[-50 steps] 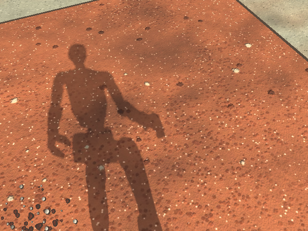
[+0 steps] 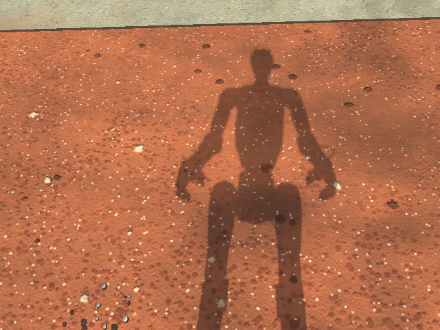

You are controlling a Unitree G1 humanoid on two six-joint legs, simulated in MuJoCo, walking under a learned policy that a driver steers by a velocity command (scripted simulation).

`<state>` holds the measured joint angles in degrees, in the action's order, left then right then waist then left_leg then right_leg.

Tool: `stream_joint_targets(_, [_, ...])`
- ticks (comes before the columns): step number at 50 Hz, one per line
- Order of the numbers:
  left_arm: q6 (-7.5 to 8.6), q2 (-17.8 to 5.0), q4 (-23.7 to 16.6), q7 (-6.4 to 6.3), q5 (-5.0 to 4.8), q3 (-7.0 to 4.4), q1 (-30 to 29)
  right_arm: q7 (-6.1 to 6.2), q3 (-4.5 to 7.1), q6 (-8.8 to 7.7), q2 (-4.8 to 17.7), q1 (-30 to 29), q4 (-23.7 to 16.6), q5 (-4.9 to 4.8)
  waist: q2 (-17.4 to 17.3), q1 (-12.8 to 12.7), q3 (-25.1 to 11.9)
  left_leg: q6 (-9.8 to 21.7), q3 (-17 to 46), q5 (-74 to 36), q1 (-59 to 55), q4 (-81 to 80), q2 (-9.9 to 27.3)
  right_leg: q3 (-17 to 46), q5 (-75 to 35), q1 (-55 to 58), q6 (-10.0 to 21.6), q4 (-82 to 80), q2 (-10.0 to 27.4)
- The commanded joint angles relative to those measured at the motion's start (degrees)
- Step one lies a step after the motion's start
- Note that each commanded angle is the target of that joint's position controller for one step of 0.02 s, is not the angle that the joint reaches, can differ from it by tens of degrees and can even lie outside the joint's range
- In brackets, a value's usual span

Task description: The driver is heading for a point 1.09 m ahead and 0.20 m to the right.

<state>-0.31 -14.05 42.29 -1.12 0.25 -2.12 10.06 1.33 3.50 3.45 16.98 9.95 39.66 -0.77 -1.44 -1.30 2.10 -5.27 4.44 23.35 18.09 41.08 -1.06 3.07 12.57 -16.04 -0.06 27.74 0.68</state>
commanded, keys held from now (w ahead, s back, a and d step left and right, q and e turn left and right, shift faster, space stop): no key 0.30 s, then w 0.68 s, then w+e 0.02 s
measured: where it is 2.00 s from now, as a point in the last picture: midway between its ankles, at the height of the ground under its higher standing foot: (275, 219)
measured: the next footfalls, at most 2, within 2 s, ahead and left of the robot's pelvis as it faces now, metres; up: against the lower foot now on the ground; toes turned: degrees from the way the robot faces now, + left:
left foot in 0.04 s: +0.02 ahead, +0.14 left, +0.00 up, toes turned -3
left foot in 1.04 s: +0.46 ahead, +0.12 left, +0.00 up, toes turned +1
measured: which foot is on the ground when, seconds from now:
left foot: up 0.00-0.02, down 0.04-0.56, up 0.58-1.00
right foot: down 0.00-1.00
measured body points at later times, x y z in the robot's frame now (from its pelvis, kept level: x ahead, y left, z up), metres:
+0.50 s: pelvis +0.03 +0.01 +0.00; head +0.03 +0.00 +0.45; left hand +0.12 +0.29 -0.12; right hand +0.09 -0.25 -0.14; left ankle -0.02 +0.14 -0.74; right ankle +0.03 -0.10 -0.72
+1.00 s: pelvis +0.23 +0.00 -0.01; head +0.27 -0.01 +0.44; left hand +0.15 +0.26 -0.14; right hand +0.49 -0.21 -0.09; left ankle +0.42 +0.12 -0.72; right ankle +0.05 -0.10 -0.74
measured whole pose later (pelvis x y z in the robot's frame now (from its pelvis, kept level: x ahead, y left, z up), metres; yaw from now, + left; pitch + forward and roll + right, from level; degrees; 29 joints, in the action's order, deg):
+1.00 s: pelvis +0.23 +0.00 -0.01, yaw +0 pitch +2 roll +0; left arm 3.8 -14.1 56.4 -0.6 -0.8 -1.7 26.9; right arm -2.8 1.8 -4.8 13.7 -1.7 40.4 -1.4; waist -1.6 -6.0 2.3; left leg 2.2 -1.3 -1.1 33.3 29.6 1.5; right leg -0.4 21.1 10.5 1.8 8.9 -1.5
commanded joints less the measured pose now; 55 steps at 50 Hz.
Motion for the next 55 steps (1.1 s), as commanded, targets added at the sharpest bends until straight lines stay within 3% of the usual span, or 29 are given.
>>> stream_joint_targets(1, [0.25,-9.7,-2.2,-0.04,-0.92,-2.24,-0.4,-0.32,0.86,-0.98,3.4,2.1,-2.1,0.14,12.6,1.4,-6.2,1.9,-4.1,-12.1,-7.2,-19.5,-0.9,9.5,-22.0,6.7,10.2,-4.0,9.8])
stream_joint_targets(2, [0.72,-9.2,-1.3,0.04,-0.97,-1.98,1.8,-0.27,0.95,-1.07,4.6,2.0,-2.0,0.72,10.8,1.0,-5.9,3.7,-1.8,-17.3,-11.5,-22.7,0.4,9.4,-17.9,3.8,7.6,-4.3,9.1])
stream_joint_targets(3, [1.54,-8.2,-1.2,0.39,0.16,-1.47,2.7,0.16,1.32,-1.05,7.4,2.5,-2.5,1.34,5.4,0.2,-7.5,5.7,3.4,-26.1,-16.9,-20.6,5.8,7.2,-11.7,-0.2,4.2,-1.9,7.3])
stream_joint_targets(4, [2.41,-5.4,-1.3,0.81,0.99,-0.82,4.2,0.2,1.87,-0.94,9.7,1.2,-1.5,1.79,-5.6,-2.7,-8.0,9.5,6.0,-25.9,-14.0,-17.6,8.8,1.1,-2.4,-0.6,0.5,-1.5,1.9])
stream_joint_targets(5, [2.54,-6.1,-0.9,0.72,1.62,-0.72,0.9,-0.41,0.82,-1.31,5.0,-0.3,-2.0,1.93,-5.0,-0.4,-7.1,11.0,6.4,-17.6,-8.4,-19.0,8.5,0.2,-0.3,3.5,-1.9,-1.6,1.4])
stream_joint_targets(6, [2.43,-6.9,-0.6,0.66,1.37,-1.02,-1.1,-0.71,0.17,-1.76,3.1,-0.6,-1.6,2.37,-3.7,0.2,-5.1,9.9,5.7,-12.5,-6.5,-19.7,7.1,0.1,-1.8,4.1,-2.7,-1.6,1.2])
stream_joint_targets(9, [1.57,-6.9,0.7,-0.11,0.84,-1.23,-0.7,-0.65,0.09,-3.14,3.9,0.3,-0.2,1.95,-4.2,0.3,-1.6,7.8,4.6,-11.7,-3.3,-19.9,5.4,0.4,-4.4,4.6,-2.3,-1.4,1.4])
stream_joint_targets(15, [1.26,-6.4,4.2,-0.6,0.49,-1.47,0.8,-0.32,-0.37,-3.88,3.0,1.8,1.9,1.6,-1.6,0.4,-0.7,7.6,4.1,-12.3,-3.0,-19.6,4.6,0.4,-5.7,5.7,-2.6,-2.0,1.5])
stream_joint_targets(17, [1.06,-5.8,5.6,-0.77,0.15,-1.45,1.4,-0.05,-0.07,-3.64,3.8,3.6,3.1,1.28,-2.4,1.1,-1.2,8.7,5.1,2.5,-3.5,-21.9,4.3,-2.6,2.9,4.3,-2.6,0.8,-0.9])
stream_joint_targets(19, [1.69,-6.0,4.8,-0.75,-0.55,-1.65,-0.8,0.16,1.06,-3.31,7.6,5.9,3.6,0.65,-7.3,3.1,2.8,13.3,14.2,20.0,-3.9,-27.7,9.9,-6.0,11.4,-5.0,-2.0,9.0,-3.1])
stream_joint_targets(20, [2.47,-6.2,3.9,-0.51,-1.03,-1.71,-2.4,0.29,1.38,-3.53,8.6,6.9,3.9,0.4,-9.1,4.0,5.1,16.0,20.1,23.0,-3.6,-30.4,13.8,-4.9,12.3,-8.6,-1.0,13.0,-1.9])
stream_joint_targets(22, [4.18,-6.6,3.1,0.37,-1.95,-1.97,-3.4,0.52,1.35,-4.62,7.9,7.5,4.5,0.23,-10.0,4.0,7.1,18.9,24.8,18.2,-6.3,-32.0,17.9,-1.7,15.4,-14.8,1.5,17.9,1.5])
stream_joint_targets(24, [5.57,-6.3,3.5,1.51,-2.25,-1.82,-2.3,0.35,1.28,-5.16,7.1,5.9,4.3,-0.59,-8.1,2.7,5.8,18.0,21.1,11.0,-9.1,-30.7,17.1,-1.8,15.8,-13.2,3.5,12.1,2.7])
stream_joint_targets(26, [6.23,-5.9,7.4,2.15,-1.79,-2.13,4.9,0.0,1.3,-4.94,7.1,1.7,3.6,-1.28,-5.6,-1.6,1.8,14.9,12.2,2.7,-2.1,-26.9,11.8,-5.8,0.6,5.2,3.5,-0.2,-0.5])
stream_joint_targets(27, [6.06,-6.6,9.9,2.15,-1.3,-2.71,9.8,-0.08,0.98,-4.94,5.8,1.6,3.6,-0.74,-4.1,-3.4,-0.5,13.4,8.7,-0.4,1.8,-22.4,9.0,-5.9,-2.4,13.8,2.5,-0.7,-2.0])
stream_joint_targets(28, [6.0,-8.8,11.2,1.89,-1.21,-3.37,15.6,-0.25,-0.03,-5.23,2.4,0.7,3.0,-0.01,2.3,-5.5,-2.2,10.4,3.1,-2.9,7.2,-10.5,4.7,3.0,2.1,20.7,3.9,-4.9,4.0])
stream_joint_targets(29, [6.13,-16.2,11.4,1.97,-1.25,-4.9,20.3,-0.05,-0.67,-6.12,-0.1,0.6,0.3,0.17,18.4,-6.0,-3.9,6.2,-4.1,3.5,18.6,7.8,-2.5,27.0,11.8,27.0,11.3,-14.2,17.1])
stream_joint_targets(30, [6.63,-13.7,10.9,2.32,-0.51,-3.86,18.8,0.16,0.41,-7.03,3.6,0.8,0.2,-1.01,14.9,-5.2,-1.9,6.3,1.1,10.1,24.3,18.9,-1.2,37.7,19.3,24.4,16.0,-18.1,21.7])
stream_joint_targets(31, [7.01,-10.9,9.7,2.19,-0.6,-2.95,14.3,-0.24,0.85,-7.75,5.1,1.7,0.8,-1.95,10.5,-3.0,2.5,7.7,2.9,5.0,28.0,22.9,2.3,33.0,21.4,22.4,15.1,-18.2,20.6])
stream_joint_targets(32, [7.08,-9.6,8.7,2.11,-0.5,-2.5,11.6,-0.63,0.87,-8.22,5.0,2.1,1.8,-1.83,8.6,-2.1,3.6,8.6,1.7,-0.5,28.6,23.1,4.3,27.2,18.7,21.3,13.1,-18.5,17.9])
stream_joint_targets(35, [6.5,-6.9,8.7,2.16,-0.22,-1.17,11.3,-1.63,1.2,-8.59,4.1,0.1,2.1,-0.39,7.4,-1.5,2.7,8.5,-0.8,-10.8,25.9,18.1,7.0,14.6,-0.1,20.0,9.6,-19.4,12.8])
stream_joint_targets(38, [5.89,-8.1,9.7,1.64,-0.34,-1.13,13.9,-2.26,0.76,-8.05,2.0,-2.9,1.2,0.03,6.2,-2.0,2.1,6.1,-3.6,-15.6,26.0,12.5,6.5,8.3,-14.5,19.7,10.4,-19.8,11.2])
stream_joint_targets(41, [5.31,-9.0,10.0,0.82,-0.26,-1.08,14.1,-2.52,-0.11,-8.15,0.4,-9.0,-0.9,-0.15,5.8,-3.0,3.6,4.6,-5.1,-22.4,22.7,1.3,5.5,3.8,-16.9,15.7,9.9,-21.4,9.6])
stream_joint_targets(47, [4.8,-9.6,12.1,0.28,-1.17,-1.39,17.6,-4.0,-0.63,-8.99,1.0,-17.4,-3.9,-0.82,6.0,-3.6,6.7,6.5,-5.4,-27.2,18.3,-10.7,3.5,1.9,-18.4,18.0,10.1,-21.5,12.5])
stream_joint_targets(50, [4.14,-11.1,12.0,0.12,-1.1,-2.16,16.6,-4.19,0.43,-9.31,3.9,-14.0,-3.5,-0.51,7.3,0.2,2.2,9.4,-6.2,-21.8,11.0,-11.9,1.0,1.7,-38.6,22.9,8.6,-13.5,13.9])
stream_joint_targets(52, [3.27,-11.1,11.2,0.11,-0.53,-2.08,14.7,-3.06,2.67,-9.06,8.1,2.0,0.7,-0.59,7.8,8.8,-8.4,12.5,-6.9,-21.8,-11.3,-12.6,-0.3,0.3,-50.0,17.7,6.2,5.1,10.6])
stream_joint_targets(53, [3.33,-8.5,9.6,0.1,0.66,-1.05,15.3,-2.16,3.65,-8.73,12.0,13.0,2.9,0.44,1.3,11.7,-17.9,15.8,6.3,-19.6,-31.6,-9.7,11.7,-0.6,-29.6,3.2,4.9,23.1,6.8])
stream_joint_targets(54, [4.24,0.4,10.0,0.72,-0.5,1.18,24.6,-2.89,3.56,-8.7,13.3,14.3,4.4,0.84,-14.9,5.9,-27.2,23.9,34.0,-3.1,-47.1,-17.9,25.1,1.5,19.1,-16.3,2.2,41.8,-3.7])
stream_joint_targets(55, [5.19,-7.8,10.2,0.9,-2.31,-0.8,19.0,-2.77,2.11,-8.78,7.2,12.6,4.0,0.53,-8.2,8.5,-21.1,20.8,35.5,4.1,-40.1,-24.0,23.2,6.9,19.6,-20.9,2.8,47.2,-1.1])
